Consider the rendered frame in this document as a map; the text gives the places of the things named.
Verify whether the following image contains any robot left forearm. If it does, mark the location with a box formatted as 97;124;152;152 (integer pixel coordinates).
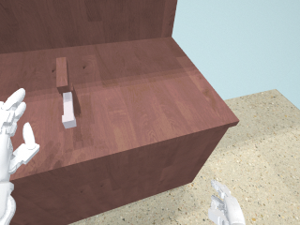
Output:
0;181;16;225

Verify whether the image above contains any tap lever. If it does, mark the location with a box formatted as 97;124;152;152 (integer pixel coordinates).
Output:
62;92;77;128

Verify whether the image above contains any counter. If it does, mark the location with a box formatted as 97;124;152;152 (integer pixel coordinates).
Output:
0;0;240;225

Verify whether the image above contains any robot left hand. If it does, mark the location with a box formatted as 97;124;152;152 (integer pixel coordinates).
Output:
0;88;39;182

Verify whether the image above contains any robot right hand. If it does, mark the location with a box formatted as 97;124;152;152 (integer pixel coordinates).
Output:
208;179;246;225

